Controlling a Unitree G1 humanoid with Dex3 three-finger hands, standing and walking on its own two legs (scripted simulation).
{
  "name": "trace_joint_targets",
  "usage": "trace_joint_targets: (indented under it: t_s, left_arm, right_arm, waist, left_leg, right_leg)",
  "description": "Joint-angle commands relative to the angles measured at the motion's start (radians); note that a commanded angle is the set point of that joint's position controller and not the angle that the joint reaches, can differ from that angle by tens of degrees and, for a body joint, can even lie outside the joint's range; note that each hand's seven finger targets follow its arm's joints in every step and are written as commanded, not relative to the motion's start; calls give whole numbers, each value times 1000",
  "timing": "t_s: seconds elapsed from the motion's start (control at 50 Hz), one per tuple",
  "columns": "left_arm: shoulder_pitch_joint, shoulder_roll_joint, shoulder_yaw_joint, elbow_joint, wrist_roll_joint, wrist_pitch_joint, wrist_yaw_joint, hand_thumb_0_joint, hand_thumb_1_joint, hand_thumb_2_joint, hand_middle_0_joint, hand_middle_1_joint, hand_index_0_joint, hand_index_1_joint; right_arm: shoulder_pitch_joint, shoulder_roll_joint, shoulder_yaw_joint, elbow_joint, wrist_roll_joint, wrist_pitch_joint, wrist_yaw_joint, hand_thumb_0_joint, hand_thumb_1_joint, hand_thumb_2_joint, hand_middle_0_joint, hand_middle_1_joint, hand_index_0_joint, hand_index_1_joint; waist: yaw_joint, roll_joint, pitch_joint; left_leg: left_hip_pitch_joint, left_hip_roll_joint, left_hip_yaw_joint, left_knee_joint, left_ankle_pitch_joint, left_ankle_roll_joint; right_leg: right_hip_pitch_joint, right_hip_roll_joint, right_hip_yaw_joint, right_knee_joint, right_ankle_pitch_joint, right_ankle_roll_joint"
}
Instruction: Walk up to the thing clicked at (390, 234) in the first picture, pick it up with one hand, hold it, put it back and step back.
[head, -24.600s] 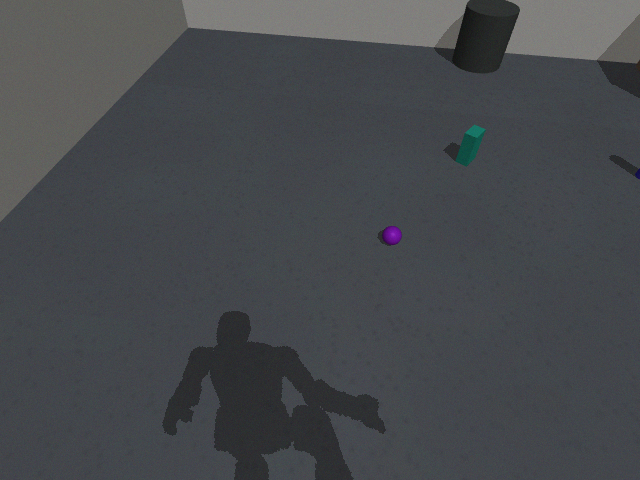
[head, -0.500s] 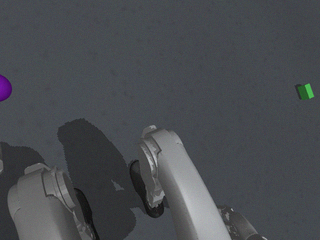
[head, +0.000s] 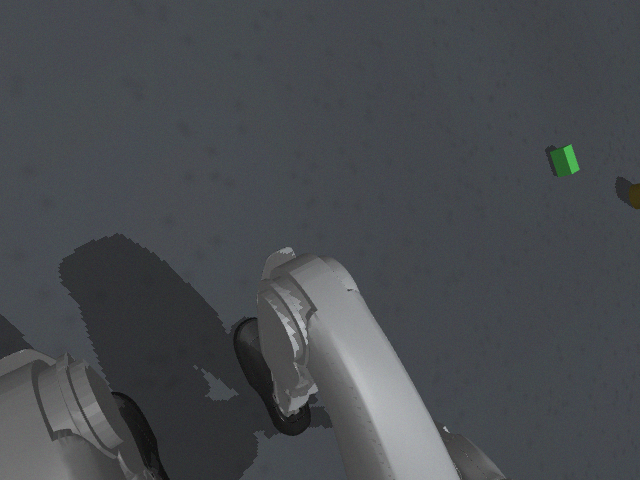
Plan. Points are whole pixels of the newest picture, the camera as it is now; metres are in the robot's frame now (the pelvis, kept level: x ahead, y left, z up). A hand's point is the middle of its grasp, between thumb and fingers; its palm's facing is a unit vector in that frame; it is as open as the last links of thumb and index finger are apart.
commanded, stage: rest palm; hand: left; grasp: from above
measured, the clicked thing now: out of the picture +0.52 +0.30 -0.28
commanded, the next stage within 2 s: close in 0.24 s
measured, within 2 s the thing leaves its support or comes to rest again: neither
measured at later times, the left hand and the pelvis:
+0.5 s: hand out of the picture +0.50 +0.30 -0.23, palm faces -0.43 -0.12 -0.89, open 12.6 cm; pelvis +0.00 +0.00 +0.00, yaw -1 degrees
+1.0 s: hand out of the picture +0.50 +0.30 -0.24, palm faces -0.44 -0.14 -0.89, open 11.5 cm; pelvis -0.01 +0.00 +0.00, yaw -2 degrees
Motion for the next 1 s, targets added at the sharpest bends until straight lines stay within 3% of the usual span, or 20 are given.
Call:
trace_joint_targets:
  t_s: [0.0, 0.06, 0.12, 0.14, 0.2, 0.28, 0.32, 0.44, 0.5, 0.54, 0.56, 0.58, 0.62, 0.68, 0.7, 0.76, 0.84, 0.9, 0.92, 0.98]
  left_arm:
    - [-216, 200, 25, -118, -3, 11, 2, 0, -434, 929, -112, -1033, -136, -1008]
    - [-243, 244, 49, -188, -13, -9, -4, 0, -437, 1004, -128, -1064, -138, -1053]
    - [-250, 242, 54, -191, -8, -37, -10, 0, -411, 1057, -172, -1068, -167, -1073]
    - [-255, 256, 57, -214, -6, -48, -10, 0, -409, 1049, -171, -1059, -166, -1064]
    - [-267, 273, 46, -223, 2, -75, -2, 0, -408, 1044, -171, -1068, -166, -1072]
    - [-264, 227, 2, -189, 10, -89, 5, 0, -434, 1024, -131, -1076, -134, -1072]
    - [-273, 260, 14, -214, 18, -89, 18, 0, -420, 1092, -154, -1104, -146, -1111]
    - [-224, 239, -4, -107, 14, -64, 47, 0, -286, 995, -206, -1080, -226, -1057]
    - [-245, 250, 2, -127, 9, -54, 55, 0, -313, 910, -166, -1055, -202, -1018]
    - [-244, 248, 4, -126, 8, -50, 60, 0, -298, 873, -170, -1043, -212, -998]
    - [-249, 246, 10, -107, 7, -48, 61, 0, -299, 879, -174, -1036, -213, -996]
    - [-231, 265, 15, -111, 5, -45, 64, 0, -295, 906, -186, -1043, -219, -1008]
    - [-253, 275, 19, -135, 4, -43, 62, 0, -270, 924, -223, -1034, -247, -1008]
    - [-241, 290, 28, -112, 5, -39, 66, 0, -240, 908, -245, -1035, -272, -1005]
    - [-230, 270, 16, -90, 8, -35, 62, 0, -232, 904, -248, -1044, -279, -1011]
    - [-249, 314, 44, -147, 5, -46, 64, 0, -228, 895, -249, -1032, -279, -1000]
    - [-233, 291, 31, -126, 5, -54, 54, 0, -176, 931, -289, -1047, -316, -1018]
    - [-223, 250, -11, -89, -11, -57, 43, 0, -138, 912, -308, -1052, -343, -1015]
    - [-223, 266, -11, -89, -17, -61, 41, 0, -136, 911, -309, -1049, -343, -1013]
    - [-240, 304, 3, -132, -12, -70, 41, 0, -129, 876, -315, -1024, -352, -986]
  right_arm:
    - [249, -326, -83, 12, 3, 18, -6, 0, -901, -901, 200, 300, 199, 300]
    - [245, -334, -79, -7, 4, 19, -5, 0, -904, -902, 200, 300, 199, 300]
    - [260, -349, -76, -6, -5, 11, -6, 0, -907, -904, 200, 299, 199, 299]
    - [261, -342, -74, -2, -9, 12, -6, 0, -906, -904, 200, 300, 199, 300]
    - [257, -339, -71, 6, -11, 10, -7, 0, -908, -905, 200, 300, 199, 300]
    - [243, -338, -63, 21, -19, -1, -2, 0, -906, -905, 200, 300, 199, 300]
    - [238, -342, -63, 17, -16, -2, -3, 0, -906, -905, 200, 300, 199, 300]
    - [242, -349, -61, 25, -14, -19, 4, 0, -898, -901, 200, 299, 200, 299]
    - [228, -353, -63, 23, -11, -27, 6, 0, -897, -900, 200, 299, 200, 299]
    - [236, -349, -56, 25, -11, -30, 11, 0, -897, -900, 200, 300, 199, 300]
    - [235, -344, -45, 23, -14, -32, 16, 0, -898, -900, 200, 300, 200, 300]
    - [224, -348, -49, 19, -11, -33, 15, 0, -898, -900, 200, 299, 199, 299]
    - [230, -349, -44, 17, -13, -33, 16, 0, -900, -902, 200, 299, 199, 299]
    - [221, -354, -45, 16, -14, -34, 15, 0, -902, -903, 200, 299, 199, 299]
    - [225, -357, -44, 11, -16, -34, 17, 0, -904, -904, 200, 299, 199, 299]
    - [212, -360, -37, 6, -16, -31, 12, 0, -902, -903, 200, 299, 199, 299]
    - [208, -358, -32, 4, -19, -31, 11, 0, -902, -903, 200, 299, 199, 299]
    - [220, -352, -25, 8, -23, -35, 13, 0, -903, -903, 200, 299, 199, 299]
    - [215, -359, -22, 5, -22, -37, 9, 0, -902, -903, 200, 299, 199, 299]
    - [215, -359, -19, 15, -20, -35, 3, 0, -902, -903, 200, 299, 199, 299]
  waist:
    - [-26, 506, -653]
    - [-22, 501, -672]
    - [-53, 476, -626]
    - [-49, 487, -637]
    - [-43, 502, -680]
    - [-53, 539, -615]
    - [-43, 553, -641]
    - [-51, 471, -564]
    - [-43, 510, -602]
    - [-56, 522, -623]
    - [-61, 511, -598]
    - [-43, 515, -622]
    - [-61, 517, -621]
    - [-47, 562, -624]
    - [-61, 542, -592]
    - [-50, 571, -624]
    - [-64, 535, -597]
    - [-88, 470, -543]
    - [-84, 438, -536]
    - [-65, 513, -576]
  left_leg:
    - [563, 2, 27, -243, 343, -23]
    - [547, 0, 38, -222, 346, -15]
    - [507, -3, 41, -206, 308, -15]
    - [512, -1, 41, -204, 301, -13]
    - [518, 2, 39, -207, 261, -12]
    - [568, 9, 13, -226, 213, -27]
    - [578, 9, 12, -229, 230, -27]
    - [490, 5, 28, -219, 214, -11]
    - [547, 13, 11, -227, 261, -23]
    - [567, 15, 8, -226, 306, -23]
    - [553, 16, 2, -218, 312, -25]
    - [558, 16, 7, -223, 314, -24]
    - [557, 17, 12, -212, 326, -20]
    - [574, 17, 8, -231, 304, -28]
    - [555, 16, 8, -224, 291, -23]
    - [580, 21, -2, -234, 284, -32]
    - [549, 20, 3, -215, 275, -26]
    - [478, 15, 12, -205, 231, -11]
    - [444, 14, 15, -200, 208, -6]
    - [528, 22, 0, -220, 233, -24]
  right_leg:
    - [394, 42, -36, -197, 329, -43]
    - [433, 46, -28, -202, 345, -42]
    - [433, 44, -33, -214, 316, -40]
    - [450, 46, -32, -220, 315, -35]
    - [478, 50, -33, -224, 293, -31]
    - [361, 48, -60, -209, 231, -40]
    - [377, 49, -62, -205, 248, -38]
    - [390, 57, -53, -220, 260, -28]
    - [378, 58, -59, -206, 286, -33]
    - [408, 56, -58, -199, 328, -28]
    - [395, 49, -59, -195, 332, -28]
    - [413, 59, -59, -197, 331, -30]
    - [432, 58, -54, -203, 347, -26]
    - [418, 59, -58, -199, 315, -35]
    - [411, 57, -58, -199, 314, -31]
    - [404, 55, -65, -198, 291, -38]
    - [405, 56, -66, -204, 292, -34]
    - [441, 60, -60, -220, 282, -22]
    - [447, 64, -59, -233, 262, -21]
    - [424, 54, -65, -219, 263, -29]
